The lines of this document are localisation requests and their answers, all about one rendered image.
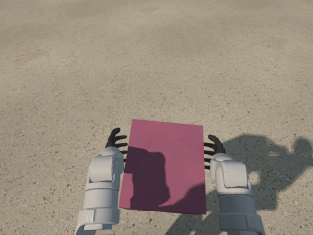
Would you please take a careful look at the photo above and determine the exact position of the carton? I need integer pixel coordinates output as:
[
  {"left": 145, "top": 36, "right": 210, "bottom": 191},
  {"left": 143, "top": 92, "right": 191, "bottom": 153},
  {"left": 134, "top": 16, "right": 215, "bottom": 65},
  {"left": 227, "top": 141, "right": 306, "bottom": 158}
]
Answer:
[{"left": 118, "top": 119, "right": 207, "bottom": 215}]

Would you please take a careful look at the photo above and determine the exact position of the robot right hand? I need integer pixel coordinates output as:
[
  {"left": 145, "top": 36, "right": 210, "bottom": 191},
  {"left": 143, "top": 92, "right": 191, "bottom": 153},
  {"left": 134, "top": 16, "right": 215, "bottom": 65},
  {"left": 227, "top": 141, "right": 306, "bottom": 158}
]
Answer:
[{"left": 203, "top": 134, "right": 226, "bottom": 170}]

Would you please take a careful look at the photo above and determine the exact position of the robot left hand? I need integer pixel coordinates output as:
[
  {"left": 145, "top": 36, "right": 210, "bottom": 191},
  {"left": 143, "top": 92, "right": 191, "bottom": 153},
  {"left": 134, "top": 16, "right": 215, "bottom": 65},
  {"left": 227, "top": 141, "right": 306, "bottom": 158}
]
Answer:
[{"left": 105, "top": 128, "right": 128, "bottom": 162}]

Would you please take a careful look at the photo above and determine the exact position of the robot left forearm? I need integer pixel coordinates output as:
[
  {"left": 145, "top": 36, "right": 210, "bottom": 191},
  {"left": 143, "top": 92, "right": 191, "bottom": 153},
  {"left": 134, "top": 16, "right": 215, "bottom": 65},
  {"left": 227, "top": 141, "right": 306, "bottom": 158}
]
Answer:
[{"left": 74, "top": 146, "right": 124, "bottom": 235}]

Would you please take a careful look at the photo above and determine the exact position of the robot right forearm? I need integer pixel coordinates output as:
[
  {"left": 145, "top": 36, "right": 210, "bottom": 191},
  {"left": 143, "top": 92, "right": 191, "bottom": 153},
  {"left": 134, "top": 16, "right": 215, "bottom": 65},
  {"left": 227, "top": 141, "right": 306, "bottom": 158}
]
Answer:
[{"left": 210, "top": 153, "right": 266, "bottom": 235}]

